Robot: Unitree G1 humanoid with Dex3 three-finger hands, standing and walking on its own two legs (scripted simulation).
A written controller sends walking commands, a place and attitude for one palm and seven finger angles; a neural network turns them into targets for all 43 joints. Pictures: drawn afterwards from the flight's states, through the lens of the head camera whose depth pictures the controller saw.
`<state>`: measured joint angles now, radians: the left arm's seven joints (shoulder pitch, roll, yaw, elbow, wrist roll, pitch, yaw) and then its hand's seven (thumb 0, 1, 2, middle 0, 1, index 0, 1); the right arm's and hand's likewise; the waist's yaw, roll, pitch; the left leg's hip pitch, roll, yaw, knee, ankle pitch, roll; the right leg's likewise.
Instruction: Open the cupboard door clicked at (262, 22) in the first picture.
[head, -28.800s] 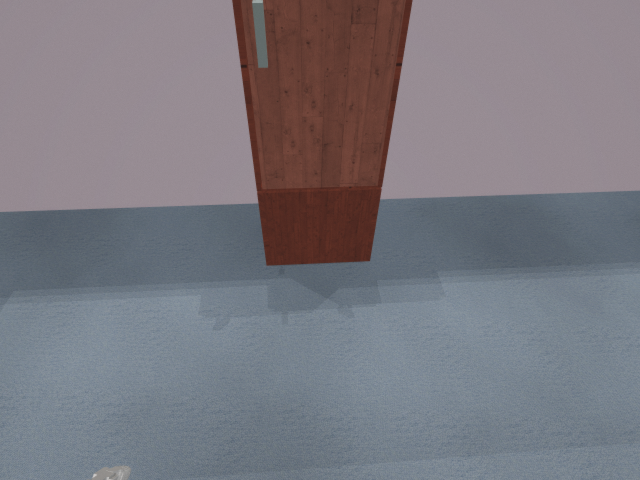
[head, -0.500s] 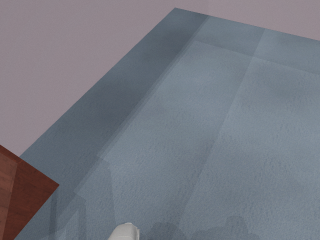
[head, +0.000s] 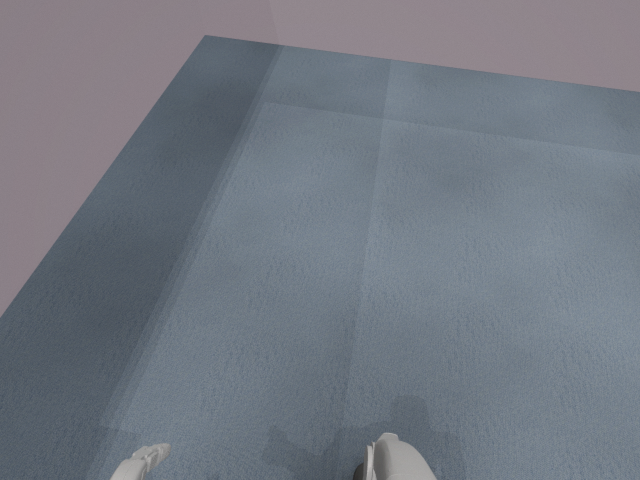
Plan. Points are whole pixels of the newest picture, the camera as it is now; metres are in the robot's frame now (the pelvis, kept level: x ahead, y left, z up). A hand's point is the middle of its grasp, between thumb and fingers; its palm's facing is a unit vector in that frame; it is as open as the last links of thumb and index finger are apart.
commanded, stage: walk to a spot facing it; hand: left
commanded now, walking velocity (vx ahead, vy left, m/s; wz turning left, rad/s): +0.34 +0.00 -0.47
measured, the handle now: out of the picture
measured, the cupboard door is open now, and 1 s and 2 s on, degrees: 43 43 43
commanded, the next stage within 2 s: turn to face it in 0.68 s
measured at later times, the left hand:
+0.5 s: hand (244, 372) +0.29 +0.13 -0.17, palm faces -0.09 -0.98 -0.20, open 7.2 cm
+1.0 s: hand (306, 214) +0.62 +0.05 -0.17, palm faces -0.25 -0.95 -0.20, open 7.4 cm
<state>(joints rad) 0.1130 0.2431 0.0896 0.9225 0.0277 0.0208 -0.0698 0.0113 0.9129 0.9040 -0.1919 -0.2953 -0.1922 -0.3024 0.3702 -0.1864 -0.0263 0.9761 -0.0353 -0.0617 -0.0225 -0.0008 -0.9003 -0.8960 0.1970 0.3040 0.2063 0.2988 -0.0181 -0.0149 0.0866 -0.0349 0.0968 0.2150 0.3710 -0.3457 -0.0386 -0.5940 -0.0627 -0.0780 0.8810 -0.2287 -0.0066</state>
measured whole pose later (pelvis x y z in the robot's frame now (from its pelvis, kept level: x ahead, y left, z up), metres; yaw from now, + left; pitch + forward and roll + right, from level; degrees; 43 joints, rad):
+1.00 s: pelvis +0.47 -0.10 -0.02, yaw -13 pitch +0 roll +1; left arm 0.13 0.20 0.06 0.99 0.03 -0.05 -0.02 0.01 0.91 0.90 -0.19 -0.30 -0.20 -0.30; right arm 0.42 -0.18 -0.04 1.11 -0.01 -0.01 -0.02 0.00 -0.92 -0.90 0.20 0.30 0.20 0.30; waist -0.05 -0.02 0.03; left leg -0.17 0.08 0.13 0.61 -0.45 -0.04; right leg -0.38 -0.09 -0.10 0.59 -0.22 0.00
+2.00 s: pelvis +0.58 -0.15 -0.01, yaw +24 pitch +1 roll +1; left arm 0.26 0.19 0.05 0.93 0.02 0.00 0.00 0.01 0.90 0.90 -0.20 -0.30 -0.20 -0.30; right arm 0.08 -0.24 -0.07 0.91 -0.01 0.05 0.03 0.00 -0.90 -0.90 0.19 0.30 0.20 0.30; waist 0.01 -0.04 0.12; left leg -0.32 0.02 0.12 0.62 -0.33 -0.05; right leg -0.23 -0.17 -0.25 0.61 -0.37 0.03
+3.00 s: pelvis +0.61 -0.16 -0.01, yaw +59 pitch +1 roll -1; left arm 0.16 0.25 0.08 0.89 0.01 0.06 0.00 0.01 0.91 0.90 -0.20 -0.30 -0.20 -0.30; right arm 0.16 -0.22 -0.06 0.91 -0.03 0.04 0.00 0.00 -0.90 -0.90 0.20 0.30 0.21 0.30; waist -0.01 0.00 0.09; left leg -0.32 -0.02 -0.05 0.54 -0.23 0.01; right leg -0.42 -0.06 -0.02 0.89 -0.45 0.08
